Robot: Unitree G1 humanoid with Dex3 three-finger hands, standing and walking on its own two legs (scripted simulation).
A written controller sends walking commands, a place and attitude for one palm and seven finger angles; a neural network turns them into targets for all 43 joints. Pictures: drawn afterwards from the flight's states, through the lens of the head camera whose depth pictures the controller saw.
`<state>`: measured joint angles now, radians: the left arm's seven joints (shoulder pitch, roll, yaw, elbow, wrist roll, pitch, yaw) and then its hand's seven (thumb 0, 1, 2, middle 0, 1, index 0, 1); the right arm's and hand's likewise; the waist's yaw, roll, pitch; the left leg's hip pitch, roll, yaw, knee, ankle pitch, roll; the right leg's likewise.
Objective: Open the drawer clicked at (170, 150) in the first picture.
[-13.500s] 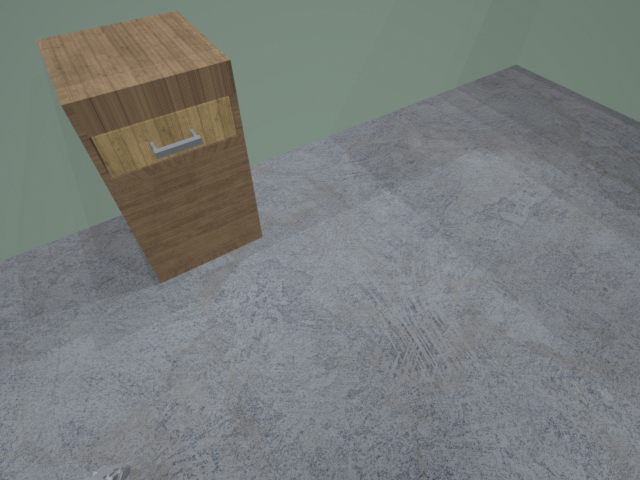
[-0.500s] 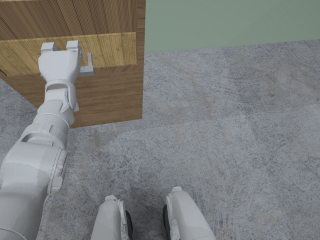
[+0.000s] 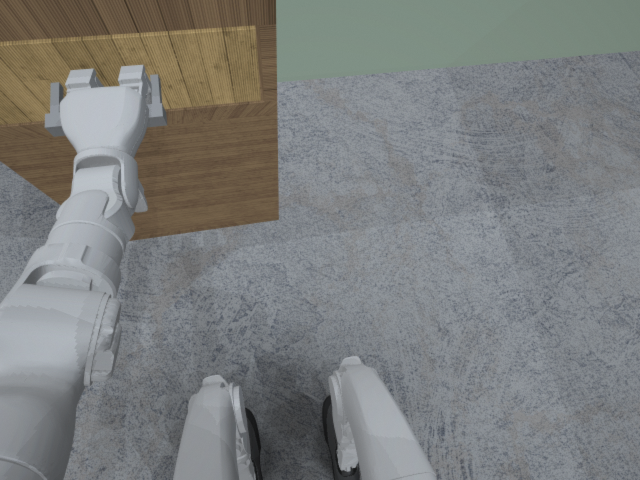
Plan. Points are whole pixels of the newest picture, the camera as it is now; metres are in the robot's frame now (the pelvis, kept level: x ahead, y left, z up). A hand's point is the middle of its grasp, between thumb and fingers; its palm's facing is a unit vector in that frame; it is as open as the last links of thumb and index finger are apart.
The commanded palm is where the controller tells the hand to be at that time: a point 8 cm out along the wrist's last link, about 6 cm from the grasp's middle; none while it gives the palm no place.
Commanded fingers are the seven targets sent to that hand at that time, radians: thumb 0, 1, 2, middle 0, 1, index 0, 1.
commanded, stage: lower the fingers behind the handle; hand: left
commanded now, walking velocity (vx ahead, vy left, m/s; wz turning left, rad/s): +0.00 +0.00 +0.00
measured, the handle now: (107, 104) +0.59 +0.20 -0.03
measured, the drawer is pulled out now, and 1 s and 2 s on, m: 0.00 0.00 0.05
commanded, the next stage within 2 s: close the thumb around the handle in 0.56 s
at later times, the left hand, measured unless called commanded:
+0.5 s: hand (126, 148) +0.55 +0.19 -0.05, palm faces -0.05 +0.00 -1.00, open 13.8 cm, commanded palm +0.54 +0.17 +0.00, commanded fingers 0.00 -0.50 0.30 -0.30 -1.20 -0.30 -1.20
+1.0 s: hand (122, 148) +0.55 +0.19 -0.05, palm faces -0.05 -0.01 -1.00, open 10.6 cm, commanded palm +0.54 +0.17 +0.00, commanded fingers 0.00 0.51 0.73 -0.37 -1.31 -0.37 -1.31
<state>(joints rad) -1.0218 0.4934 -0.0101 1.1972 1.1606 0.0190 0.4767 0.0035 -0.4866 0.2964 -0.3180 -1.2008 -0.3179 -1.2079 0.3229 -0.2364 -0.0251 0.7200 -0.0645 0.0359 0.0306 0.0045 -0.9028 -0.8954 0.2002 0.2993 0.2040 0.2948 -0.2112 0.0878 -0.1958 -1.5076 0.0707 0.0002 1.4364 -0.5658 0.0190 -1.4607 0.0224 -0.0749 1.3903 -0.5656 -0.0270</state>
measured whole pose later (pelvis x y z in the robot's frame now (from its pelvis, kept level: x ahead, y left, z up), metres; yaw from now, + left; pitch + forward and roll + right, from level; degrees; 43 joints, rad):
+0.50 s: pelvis -0.01 +0.00 -0.01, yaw +0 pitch +37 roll -3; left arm -1.04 0.51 -0.01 1.20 1.15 0.03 0.46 0.00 -0.49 0.30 -0.32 -1.20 -0.32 -1.20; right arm 0.29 -0.24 -0.01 0.71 -0.06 0.02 0.03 0.00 -0.90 -0.90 0.20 0.30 0.20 0.29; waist -0.21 0.09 -0.19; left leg -1.56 0.07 -0.01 1.49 -0.58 0.02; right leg -1.52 0.02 -0.08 1.45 -0.58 -0.03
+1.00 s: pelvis -0.01 +0.01 -0.01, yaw -1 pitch +37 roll -4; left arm -1.03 0.51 -0.01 1.18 1.16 0.02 0.46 0.00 0.00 0.51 -0.35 -1.25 -0.35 -1.25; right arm 0.32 -0.24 -0.02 0.71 -0.06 0.03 0.03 0.00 -0.90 -0.90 0.20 0.30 0.20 0.29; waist -0.21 0.09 -0.19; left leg -1.55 0.07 0.00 1.49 -0.58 0.03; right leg -1.50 0.02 -0.07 1.43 -0.57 -0.02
